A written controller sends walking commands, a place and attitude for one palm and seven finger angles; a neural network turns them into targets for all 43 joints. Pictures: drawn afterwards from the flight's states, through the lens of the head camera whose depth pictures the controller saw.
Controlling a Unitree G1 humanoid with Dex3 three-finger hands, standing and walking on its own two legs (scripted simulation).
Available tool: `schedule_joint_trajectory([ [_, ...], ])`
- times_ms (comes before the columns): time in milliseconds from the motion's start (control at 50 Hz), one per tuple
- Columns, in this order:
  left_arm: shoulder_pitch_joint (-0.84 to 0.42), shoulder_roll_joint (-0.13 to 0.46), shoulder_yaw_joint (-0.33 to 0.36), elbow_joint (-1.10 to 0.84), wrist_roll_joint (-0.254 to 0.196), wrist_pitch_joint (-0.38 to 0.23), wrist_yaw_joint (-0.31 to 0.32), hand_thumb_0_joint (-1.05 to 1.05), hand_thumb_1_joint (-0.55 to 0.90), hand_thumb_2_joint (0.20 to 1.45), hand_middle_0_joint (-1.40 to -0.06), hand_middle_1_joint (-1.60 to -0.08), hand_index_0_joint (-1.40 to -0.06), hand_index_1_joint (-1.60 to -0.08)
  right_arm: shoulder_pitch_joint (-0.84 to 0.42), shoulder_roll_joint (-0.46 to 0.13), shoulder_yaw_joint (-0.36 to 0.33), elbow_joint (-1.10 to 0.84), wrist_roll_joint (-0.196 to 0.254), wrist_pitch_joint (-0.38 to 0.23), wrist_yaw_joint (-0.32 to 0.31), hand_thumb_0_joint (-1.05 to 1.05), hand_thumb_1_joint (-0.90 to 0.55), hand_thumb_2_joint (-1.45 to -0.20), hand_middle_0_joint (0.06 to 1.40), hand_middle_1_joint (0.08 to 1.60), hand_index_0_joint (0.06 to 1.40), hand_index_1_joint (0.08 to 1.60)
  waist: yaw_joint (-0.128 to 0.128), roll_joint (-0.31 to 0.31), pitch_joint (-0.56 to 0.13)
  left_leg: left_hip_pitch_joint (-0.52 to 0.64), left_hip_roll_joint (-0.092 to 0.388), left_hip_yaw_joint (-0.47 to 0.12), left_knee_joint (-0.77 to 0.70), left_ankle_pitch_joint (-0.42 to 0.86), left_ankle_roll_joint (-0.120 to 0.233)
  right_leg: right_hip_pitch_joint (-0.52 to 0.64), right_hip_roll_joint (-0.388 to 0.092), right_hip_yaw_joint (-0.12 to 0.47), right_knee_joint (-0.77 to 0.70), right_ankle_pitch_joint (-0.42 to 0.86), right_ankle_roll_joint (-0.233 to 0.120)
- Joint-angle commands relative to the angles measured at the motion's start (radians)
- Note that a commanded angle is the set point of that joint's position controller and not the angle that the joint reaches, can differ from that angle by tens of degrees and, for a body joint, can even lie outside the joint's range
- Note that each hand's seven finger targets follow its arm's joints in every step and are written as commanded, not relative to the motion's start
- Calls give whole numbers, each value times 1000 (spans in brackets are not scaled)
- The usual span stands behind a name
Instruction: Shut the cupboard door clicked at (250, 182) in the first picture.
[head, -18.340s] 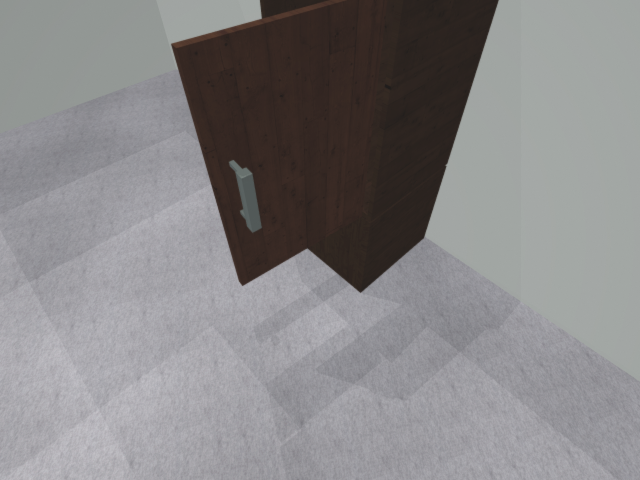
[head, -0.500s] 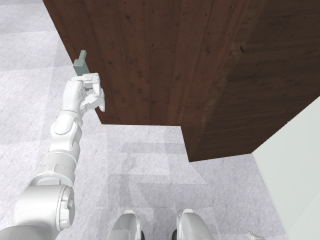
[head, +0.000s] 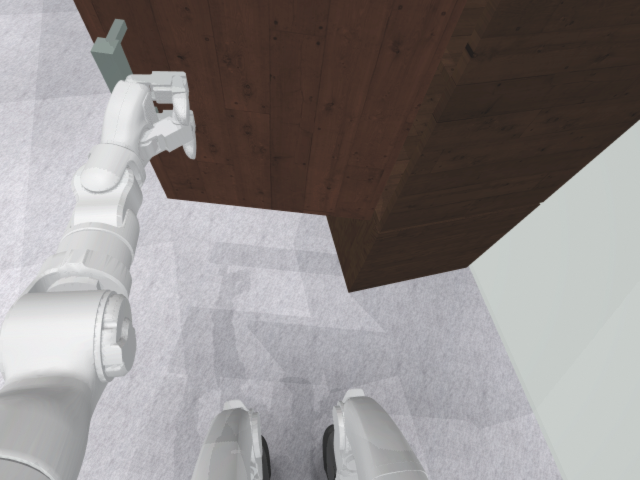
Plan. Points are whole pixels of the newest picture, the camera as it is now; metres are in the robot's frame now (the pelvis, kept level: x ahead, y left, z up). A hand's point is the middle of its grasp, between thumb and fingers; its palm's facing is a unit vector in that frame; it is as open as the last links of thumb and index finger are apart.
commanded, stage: push the door shut along its arc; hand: left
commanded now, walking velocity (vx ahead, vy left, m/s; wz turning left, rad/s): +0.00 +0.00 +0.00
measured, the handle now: (133, 87) +0.59 +0.18 +0.07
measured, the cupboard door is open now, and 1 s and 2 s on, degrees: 72 61 56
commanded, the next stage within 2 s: pull the fist back off the door in 0.90 s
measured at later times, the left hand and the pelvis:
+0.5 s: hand (211, 94) +0.57 +0.08 +0.08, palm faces -0.33 -0.94 -0.04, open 2.9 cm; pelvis +0.01 -0.01 -0.01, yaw -2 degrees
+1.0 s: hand (231, 76) +0.60 +0.06 +0.09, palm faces -0.40 -0.92 -0.03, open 3.6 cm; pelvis +0.00 -0.01 -0.03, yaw -2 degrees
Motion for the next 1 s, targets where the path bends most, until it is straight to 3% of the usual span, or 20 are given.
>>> schedule_joint_trajectory([
  [0, -569, 173, 40, -208, 1, -46, -17, 0, 900, 900, -1300, -1500, -1300, -1500, 174, -190, -58, -56, -8, -11, -9, 0, -900, -900, 200, 300, 200, 300, -60, 131, -507, 493, 18, -142, -146, 223, -15, 66, 24, 58, -149, 125, -20],
  [80, -625, 202, 53, -181, 15, -20, -25, 0, 900, 900, -1300, -1500, -1300, -1500, 195, -190, -54, -57, -8, -7, -6, 0, -900, -900, 200, 300, 200, 300, -86, 107, -489, 444, 22, -134, -125, 222, -7, 70, 33, 61, -148, 128, -15],
  [120, -607, 268, 106, -172, 19, -9, -29, 0, 900, 900, -1300, -1500, -1300, -1500, 202, -192, -50, -66, -9, -6, -5, 0, -900, -900, 200, 300, 200, 300, -68, 106, -510, 400, 18, -119, -113, 226, -5, 114, 36, 70, -146, 133, -17],
  [140, -620, 292, 118, -174, 19, -9, -34, 0, 900, 900, -1300, -1500, -1300, -1500, 210, -193, -48, -68, -10, -6, -7, 0, -900, -900, 200, 300, 200, 300, -72, 118, -526, 412, 20, -119, -106, 248, -3, 110, 38, 67, -135, 149, -18],
  [200, -624, 283, 107, -187, 35, 2, -47, 0, 900, 900, -1300, -1500, -1300, -1500, 222, -187, -49, -72, -15, -3, 0, 0, -900, -900, 200, 300, 200, 300, -68, 164, -558, 438, 23, -117, -93, 309, -6, 108, 40, 69, -127, 191, -16],
  [220, -600, 311, 129, -184, 39, 8, -51, 0, 900, 900, -1300, -1500, -1300, -1500, 227, -189, -49, -74, -16, 1, 2, 0, -900, -900, 200, 300, 200, 300, -59, 153, -568, 431, 23, -115, -91, 321, -7, 129, 41, 67, -124, 205, -17],
  [280, -614, 262, 87, -167, 41, 31, -72, 0, 900, 900, -1300, -1500, -1300, -1500, 238, -187, -51, -74, -14, 10, 2, 0, -900, -900, 200, 300, 200, 300, -79, 140, -552, 436, 26, -116, -85, 338, -6, 109, 46, 64, -125, 226, -13],
  [320, -660, 281, 92, -159, 41, 49, -77, 0, 900, 900, -1300, -1500, -1300, -1500, 246, -190, -51, -65, -13, 9, 0, 0, -900, -900, 200, 300, 200, 300, -99, 105, -516, 379, 25, -105, -75, 291, 2, 120, 49, 73, -139, 208, -8],
  [360, -696, 285, 84, -157, 39, 55, -89, 0, 900, 900, -1300, -1500, -1300, -1500, 255, -190, -50, -59, -11, 7, -5, 0, -900, -900, 200, 300, 200, 300, -104, 112, -526, 390, 25, -106, -73, 296, 1, 118, 52, 71, -138, 211, -10],
  [440, -785, 214, 17, -163, 29, 62, -109, 0, 900, 900, -1300, -1500, -1300, -1500, 262, -186, -51, -35, -13, -7, -12, 0, -900, -900, 200, 300, 200, 300, -132, 179, -528, 456, 26, -121, -60, 317, 0, 35, 53, 61, -133, 200, -16],
  [480, -821, 241, 29, -150, 31, 70, -111, 0, 900, 900, -1300, -1500, -1300, -1500, 266, -193, -49, -16, -19, -13, -16, 0, -900, -900, 200, 300, 200, 300, -142, 186, -529, 457, 29, -126, -48, 313, 0, 10, 53, 57, -130, 190, -16],
  [540, -859, 181, -14, -135, 27, 77, -118, 0, 900, 900, -1300, -1500, -1300, -1500, 264, -190, -49, -4, -20, -26, -19, 0, -900, -900, 200, 300, 200, 300, -160, 212, -520, 482, 29, -135, -41, 326, 0, -36, 56, 47, -122, 188, -20],
  [800, -1004, 184, -36, -129, 46, 120, -128, 0, 900, 900, -1300, -1500, -1300, -1500, 263, -202, -48, 34, -35, -62, -27, 0, -900, -900, 200, 300, 200, 300, -190, 258, -594, 482, 29, -146, 5, 335, 0, -82, 63, 35, -86, 187, -22],
  [880, -1015, 168, -50, -79, 52, 142, -132, 0, 900, 900, -1300, -1500, -1300, -1500, 261, -204, -43, 45, -35, -71, -31, 0, -900, -900, 200, 300, 200, 300, -206, 260, -551, 466, 29, -148, 8, 306, 1, -121, 65, 26, -85, 165, -22],
  [980, -1069, 148, -70, -101, 54, 152, -139, 0, 900, 900, -1300, -1500, -1300, -1500, 268, -206, -44, 63, -39, -88, -35, 0, -900, -900, 200, 300, 200, 300, -221, 292, -584, 506, 32, -160, 13, 324, 2, -159, 67, 18, -73, 170, -22],
])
